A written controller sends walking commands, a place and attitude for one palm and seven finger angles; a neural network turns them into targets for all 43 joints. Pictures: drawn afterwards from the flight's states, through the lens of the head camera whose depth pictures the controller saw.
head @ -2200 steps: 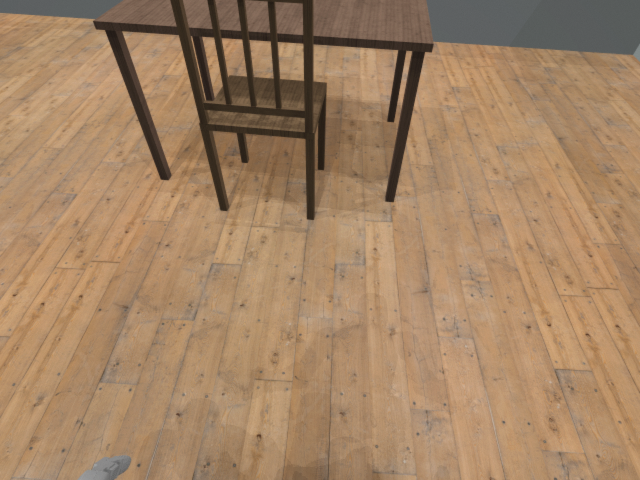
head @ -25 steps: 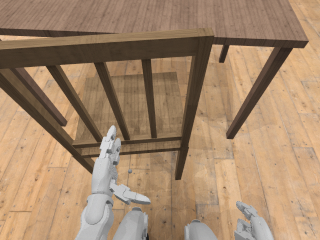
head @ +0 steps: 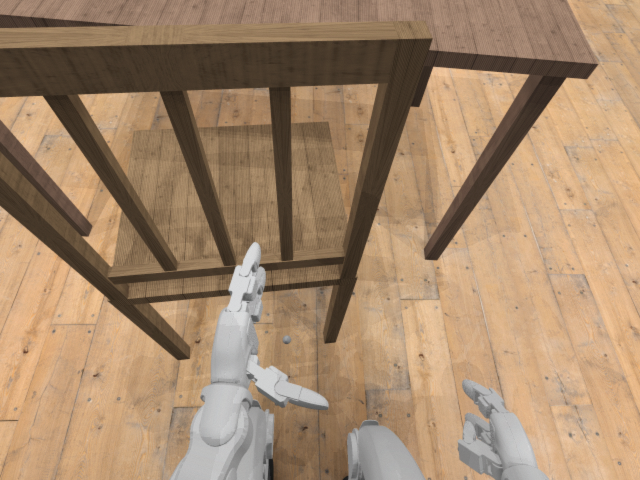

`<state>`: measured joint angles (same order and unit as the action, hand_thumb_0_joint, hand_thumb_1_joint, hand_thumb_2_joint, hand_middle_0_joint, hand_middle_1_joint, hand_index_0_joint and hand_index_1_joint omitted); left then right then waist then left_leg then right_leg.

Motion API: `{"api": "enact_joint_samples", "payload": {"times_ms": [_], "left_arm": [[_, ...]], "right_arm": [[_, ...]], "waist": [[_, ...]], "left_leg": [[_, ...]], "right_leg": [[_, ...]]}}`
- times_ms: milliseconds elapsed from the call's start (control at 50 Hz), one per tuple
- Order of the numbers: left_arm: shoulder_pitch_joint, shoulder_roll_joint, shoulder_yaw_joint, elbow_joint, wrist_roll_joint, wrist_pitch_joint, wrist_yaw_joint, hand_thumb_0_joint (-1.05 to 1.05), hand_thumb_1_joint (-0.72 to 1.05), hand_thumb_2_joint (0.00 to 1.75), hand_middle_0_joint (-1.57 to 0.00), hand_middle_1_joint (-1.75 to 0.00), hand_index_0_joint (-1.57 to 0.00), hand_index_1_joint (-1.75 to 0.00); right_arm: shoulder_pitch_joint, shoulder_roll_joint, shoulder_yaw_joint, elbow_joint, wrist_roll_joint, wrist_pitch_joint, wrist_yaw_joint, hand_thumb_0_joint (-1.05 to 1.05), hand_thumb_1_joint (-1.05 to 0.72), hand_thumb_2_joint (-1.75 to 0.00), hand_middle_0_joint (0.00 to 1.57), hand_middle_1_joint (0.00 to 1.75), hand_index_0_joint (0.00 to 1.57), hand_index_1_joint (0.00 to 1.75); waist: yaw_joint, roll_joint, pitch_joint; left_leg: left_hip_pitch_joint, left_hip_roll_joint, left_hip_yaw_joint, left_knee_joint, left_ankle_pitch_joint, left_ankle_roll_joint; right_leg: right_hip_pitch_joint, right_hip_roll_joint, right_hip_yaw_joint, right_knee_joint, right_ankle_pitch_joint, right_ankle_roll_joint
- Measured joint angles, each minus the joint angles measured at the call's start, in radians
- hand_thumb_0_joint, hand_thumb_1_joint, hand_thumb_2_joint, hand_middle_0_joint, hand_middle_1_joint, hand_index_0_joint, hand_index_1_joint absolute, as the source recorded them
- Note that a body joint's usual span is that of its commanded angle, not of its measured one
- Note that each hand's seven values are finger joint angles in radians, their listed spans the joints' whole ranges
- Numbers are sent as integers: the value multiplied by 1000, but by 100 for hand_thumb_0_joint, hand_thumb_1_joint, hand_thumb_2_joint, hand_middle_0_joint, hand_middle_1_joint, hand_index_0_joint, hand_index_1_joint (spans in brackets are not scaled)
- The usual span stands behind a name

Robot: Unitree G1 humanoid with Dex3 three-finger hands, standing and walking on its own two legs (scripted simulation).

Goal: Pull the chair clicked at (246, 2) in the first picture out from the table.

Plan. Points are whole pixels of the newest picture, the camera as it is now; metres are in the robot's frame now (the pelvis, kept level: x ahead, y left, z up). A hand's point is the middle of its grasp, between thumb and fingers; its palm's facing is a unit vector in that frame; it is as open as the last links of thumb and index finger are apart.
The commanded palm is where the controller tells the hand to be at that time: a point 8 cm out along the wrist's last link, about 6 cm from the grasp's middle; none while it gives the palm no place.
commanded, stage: push the fingers through the gap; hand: left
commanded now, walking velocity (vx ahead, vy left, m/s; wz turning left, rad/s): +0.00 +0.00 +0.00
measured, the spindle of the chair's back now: (209, 199) +0.44 +0.15 +0.06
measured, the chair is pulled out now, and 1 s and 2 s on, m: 0.15 0.15 0.15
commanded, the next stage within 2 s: aim the fingers beside a spindle in 0.44 s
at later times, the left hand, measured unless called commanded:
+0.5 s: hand (241, 300) +0.32 +0.10 +0.01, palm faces +0.07 -1.00 -0.03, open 16.9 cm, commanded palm +0.31 +0.16 +0.03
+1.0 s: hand (222, 291) +0.33 +0.12 +0.04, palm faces +0.11 -0.99 +0.01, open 16.9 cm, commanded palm +0.29 +0.16 +0.03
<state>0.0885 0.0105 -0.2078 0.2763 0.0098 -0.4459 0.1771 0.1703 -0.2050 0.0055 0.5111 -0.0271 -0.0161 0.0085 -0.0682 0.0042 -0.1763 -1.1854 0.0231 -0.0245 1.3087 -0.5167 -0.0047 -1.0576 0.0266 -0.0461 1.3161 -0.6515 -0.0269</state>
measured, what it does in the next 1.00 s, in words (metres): stands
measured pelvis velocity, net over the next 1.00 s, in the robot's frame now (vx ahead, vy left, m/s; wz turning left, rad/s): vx -0.02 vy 0.01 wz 0.00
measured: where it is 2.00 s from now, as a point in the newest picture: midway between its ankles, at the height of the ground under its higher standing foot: outside the picture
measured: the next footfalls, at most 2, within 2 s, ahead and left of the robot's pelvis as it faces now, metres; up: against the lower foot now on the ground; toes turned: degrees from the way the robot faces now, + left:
none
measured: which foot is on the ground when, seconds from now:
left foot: down 0.00-1.00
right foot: down 0.00-1.00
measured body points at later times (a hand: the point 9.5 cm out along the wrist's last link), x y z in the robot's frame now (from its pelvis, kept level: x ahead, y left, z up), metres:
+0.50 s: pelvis -0.01 +0.00 +0.00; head +0.10 +0.01 +0.43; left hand +0.31 +0.15 +0.02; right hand +0.15 -0.24 -0.11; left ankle +0.05 +0.12 -0.61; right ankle -0.01 -0.11 -0.61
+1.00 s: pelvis -0.02 +0.01 +0.00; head +0.07 +0.01 +0.44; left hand +0.32 +0.17 +0.04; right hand +0.13 -0.24 -0.11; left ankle +0.05 +0.12 -0.61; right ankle -0.01 -0.11 -0.61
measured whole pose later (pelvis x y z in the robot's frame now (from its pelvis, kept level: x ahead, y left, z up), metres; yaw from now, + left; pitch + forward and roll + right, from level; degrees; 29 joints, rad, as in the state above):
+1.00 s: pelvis -0.02 +0.01 +0.00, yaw +0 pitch +20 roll -2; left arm -0.13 0.10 -0.01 0.40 -0.08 -0.51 0.17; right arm 0.19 -0.23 0.00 0.58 -0.02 0.04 0.02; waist -0.05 0.04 -0.17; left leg -1.18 0.02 -0.03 1.30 -0.49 0.00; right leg -1.04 0.03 -0.05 1.30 -0.62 -0.02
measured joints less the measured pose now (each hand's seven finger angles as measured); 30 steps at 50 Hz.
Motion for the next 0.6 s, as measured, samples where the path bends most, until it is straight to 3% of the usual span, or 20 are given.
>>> {"api": "enact_joint_samples", "payload": {"times_ms": [40, 80, 140, 220, 300, 440, 600], "left_arm": [[-27, 48, 47, -61, 18, -37, 65, -2, -50, 30, -7, -8, -7, -8], [-67, 86, 120, -96, 8, -72, 127, -2, -50, 30, -7, -8, -8, -8], [-121, 105, 203, -82, -40, -66, 137, -2, -50, 30, -7, -8, -7, -8], [-127, 82, 153, -10, -82, 32, 15, -2, -50, 30, -5, -8, -6, -7], [-95, 23, 86, 31, -107, 49, -50, -2, -50, 30, -5, -8, -2, -5], [-134, 71, 132, 69, -16, -78, 42, -2, -50, 30, -9, -10, -7, -8], [-189, 98, 160, 95, -81, -50, 19, -2, -50, 30, -22, -16, -7, -8]], "right_arm": [[-11, 6, -9, 4, -6, 8, 3, 1, -91, -90, 20, 30, 20, 30], [-18, 5, -14, 21, -12, 17, 13, 1, -91, -90, 20, 30, 20, 30], [-10, -7, -11, 45, -10, 41, 35, 1, -91, -90, 20, 30, 20, 30], [20, -21, 1, 48, 20, 68, 32, 1, -91, -90, 20, 30, 20, 30], [31, -14, 15, 38, 26, 56, 3, 1, -91, -89, 20, 30, 20, 30], [3, -6, -5, 52, -15, 34, 13, 1, -91, -90, 20, 30, 20, 30], [-18, -25, -3, 73, -6, 52, 10, 1, -91, -90, 20, 30, 20, 30]], "waist": [[-5, -2, 5], [3, 7, 5], [27, 35, -5], [52, 63, -4], [36, 48, 4], [-1, 17, -1], [8, 40, 24]], "left_leg": [[-19, 2, 0, 25, -8, -3], [-29, 3, -2, 38, -12, -5], [-27, -1, -9, 34, -8, -3], [15, -9, -13, -6, 6, 3], [39, -8, -6, -40, 20, 7], [-6, 4, -4, 7, 5, 0], [-9, 2, -9, 15, 16, 5]], "right_leg": [[-20, 2, 1, 28, -10, -3], [-29, 3, -1, 41, -15, -4], [-23, 0, -9, 34, -12, -3], [25, -7, -14, -13, 3, 3], [45, -6, -7, -46, 20, 6], [-5, 5, -3, 4, 7, 0], [-5, 3, -8, 10, 17, 4]]}}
